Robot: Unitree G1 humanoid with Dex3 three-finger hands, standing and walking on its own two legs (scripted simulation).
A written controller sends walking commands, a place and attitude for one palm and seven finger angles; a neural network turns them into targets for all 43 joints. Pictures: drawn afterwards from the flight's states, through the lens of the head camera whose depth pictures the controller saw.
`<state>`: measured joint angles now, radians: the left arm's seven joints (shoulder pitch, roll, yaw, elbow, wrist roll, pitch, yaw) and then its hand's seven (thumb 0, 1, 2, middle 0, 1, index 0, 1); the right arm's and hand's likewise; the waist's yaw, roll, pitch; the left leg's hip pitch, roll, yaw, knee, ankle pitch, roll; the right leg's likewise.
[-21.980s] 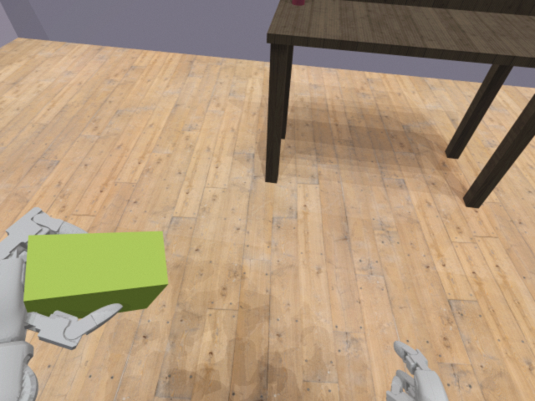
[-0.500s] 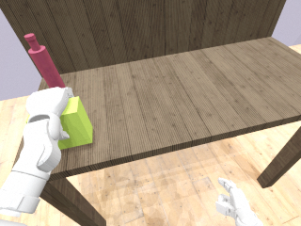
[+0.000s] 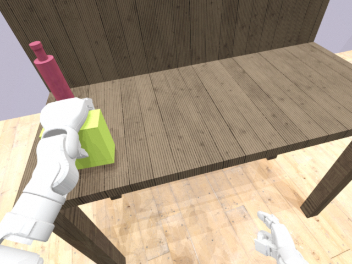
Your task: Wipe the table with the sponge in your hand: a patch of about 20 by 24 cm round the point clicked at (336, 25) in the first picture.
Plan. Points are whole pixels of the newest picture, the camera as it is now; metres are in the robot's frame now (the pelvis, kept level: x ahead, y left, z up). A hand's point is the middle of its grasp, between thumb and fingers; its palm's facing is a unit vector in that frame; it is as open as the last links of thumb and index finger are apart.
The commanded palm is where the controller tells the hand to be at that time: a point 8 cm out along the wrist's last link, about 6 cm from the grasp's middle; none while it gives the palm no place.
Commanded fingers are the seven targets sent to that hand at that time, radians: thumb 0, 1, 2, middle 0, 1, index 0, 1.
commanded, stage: lower the sponge onto the table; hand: left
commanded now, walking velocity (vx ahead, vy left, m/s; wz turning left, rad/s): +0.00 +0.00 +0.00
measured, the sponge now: (85, 147) +0.33 +0.28 +0.10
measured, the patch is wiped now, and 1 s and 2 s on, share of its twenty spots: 0.00 0.00 0.40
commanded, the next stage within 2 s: wipe forward along the first lane in 1.28 s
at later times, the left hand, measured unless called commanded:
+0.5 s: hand (79, 140) +0.32 +0.27 +0.13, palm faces +0.01 -0.03 -1.00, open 10.3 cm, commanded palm +0.29 +0.27 +0.21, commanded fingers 0.00 0.10 1.30 -1.20 -1.60 -1.20 -1.60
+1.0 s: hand (82, 147) +0.32 +0.27 +0.11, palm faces -0.01 -0.03 -1.00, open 10.3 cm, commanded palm +0.29 +0.27 +0.18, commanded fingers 0.00 0.10 1.30 -1.20 -1.60 -1.20 -1.60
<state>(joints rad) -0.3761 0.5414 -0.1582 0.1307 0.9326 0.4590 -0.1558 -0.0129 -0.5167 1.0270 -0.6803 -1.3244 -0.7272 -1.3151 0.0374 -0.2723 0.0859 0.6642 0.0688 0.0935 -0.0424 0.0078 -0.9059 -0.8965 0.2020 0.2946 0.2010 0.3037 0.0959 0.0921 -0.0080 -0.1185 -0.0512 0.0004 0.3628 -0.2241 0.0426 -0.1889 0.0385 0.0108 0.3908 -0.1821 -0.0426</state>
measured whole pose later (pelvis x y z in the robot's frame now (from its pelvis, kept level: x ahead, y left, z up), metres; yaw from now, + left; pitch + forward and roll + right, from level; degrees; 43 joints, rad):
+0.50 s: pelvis +0.00 -0.01 +0.00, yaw +0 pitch -1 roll +0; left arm -0.30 0.54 -0.15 0.10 0.93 0.46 -0.14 -0.01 -0.52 1.03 -0.68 -1.32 -0.73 -1.31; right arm 0.02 -0.28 0.08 0.66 0.07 0.10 -0.05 0.01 -0.91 -0.90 0.20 0.29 0.20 0.30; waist 0.11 0.09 -0.01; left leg -0.11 -0.04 0.00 0.37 -0.24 0.03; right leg -0.18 0.05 0.01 0.40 -0.20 -0.05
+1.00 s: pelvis +0.01 -0.01 +0.00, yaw +0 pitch -1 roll +0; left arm -0.26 0.51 -0.15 0.14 0.94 0.41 -0.08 -0.01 -0.52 1.03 -0.68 -1.32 -0.73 -1.31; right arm 0.04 -0.28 0.07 0.68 0.07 0.09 -0.06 0.01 -0.91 -0.90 0.20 0.29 0.20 0.30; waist 0.10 0.08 0.00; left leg -0.12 -0.04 0.00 0.38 -0.24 0.03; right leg -0.19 0.05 0.01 0.41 -0.20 -0.05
